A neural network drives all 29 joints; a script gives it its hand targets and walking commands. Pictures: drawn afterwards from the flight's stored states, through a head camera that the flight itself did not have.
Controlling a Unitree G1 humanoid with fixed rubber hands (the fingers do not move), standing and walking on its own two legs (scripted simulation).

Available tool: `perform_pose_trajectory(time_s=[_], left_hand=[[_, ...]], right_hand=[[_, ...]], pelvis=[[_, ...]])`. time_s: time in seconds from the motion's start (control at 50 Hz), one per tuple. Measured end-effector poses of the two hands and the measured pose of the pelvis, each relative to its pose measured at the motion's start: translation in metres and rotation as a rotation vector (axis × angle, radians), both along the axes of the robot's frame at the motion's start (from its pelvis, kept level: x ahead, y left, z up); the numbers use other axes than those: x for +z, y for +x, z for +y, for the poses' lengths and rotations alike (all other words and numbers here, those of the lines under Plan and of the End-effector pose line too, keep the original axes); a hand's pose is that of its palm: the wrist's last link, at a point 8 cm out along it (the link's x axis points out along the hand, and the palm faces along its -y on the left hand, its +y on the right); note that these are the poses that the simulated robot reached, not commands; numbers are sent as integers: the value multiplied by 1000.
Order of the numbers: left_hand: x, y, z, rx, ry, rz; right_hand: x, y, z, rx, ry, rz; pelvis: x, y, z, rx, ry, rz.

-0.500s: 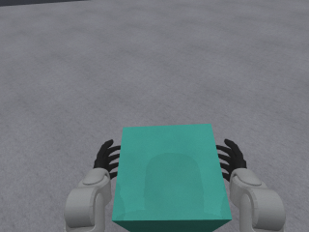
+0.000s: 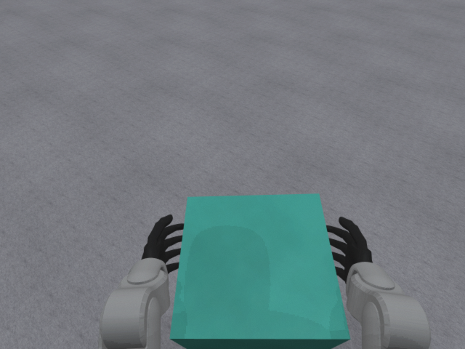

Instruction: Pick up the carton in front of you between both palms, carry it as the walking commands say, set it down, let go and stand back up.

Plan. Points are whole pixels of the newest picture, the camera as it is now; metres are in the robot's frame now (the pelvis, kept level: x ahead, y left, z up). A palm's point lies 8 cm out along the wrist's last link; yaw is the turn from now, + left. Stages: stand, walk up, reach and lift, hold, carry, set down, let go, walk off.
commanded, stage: carry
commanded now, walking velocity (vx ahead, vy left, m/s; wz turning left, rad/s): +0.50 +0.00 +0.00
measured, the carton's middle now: (254, 283) +0.25 -0.01 -0.01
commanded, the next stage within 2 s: none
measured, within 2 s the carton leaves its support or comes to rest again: neither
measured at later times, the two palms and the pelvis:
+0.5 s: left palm (195, 127) +0.56 +0.12 +0.10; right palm (326, 127) +0.58 -0.18 +0.09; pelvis +0.32 -0.04 +0.00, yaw +2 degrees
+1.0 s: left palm (195, 84) +0.76 +0.14 +0.09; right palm (304, 85) +0.76 -0.16 +0.09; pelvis +0.51 -0.01 -0.02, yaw +0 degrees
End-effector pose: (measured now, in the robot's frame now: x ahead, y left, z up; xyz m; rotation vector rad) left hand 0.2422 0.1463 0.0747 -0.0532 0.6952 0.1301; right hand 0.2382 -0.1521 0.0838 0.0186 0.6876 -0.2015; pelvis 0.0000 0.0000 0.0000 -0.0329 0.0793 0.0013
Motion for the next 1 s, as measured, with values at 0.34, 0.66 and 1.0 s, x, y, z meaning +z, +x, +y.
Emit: perform_pose_trajectory(time_s=[0.34, 0.66, 1.0], left_hand=[[-2, 216, -31, 103, 52, 43], [3, 420, -4, 42, 12, -65], [12, 517, -8, 27, 28, -59]], right_hand=[[-17, 247, -30, 99, 54, 39], [0, 431, -4, 41, 9, -73], [4, 524, -8, 26, 23, -68]], pelvis=[[-11, 225, -50, 60, 48, -11], [-25, 415, -11, 13, 45, -34], [-16, 509, -11, 3, 42, -14]])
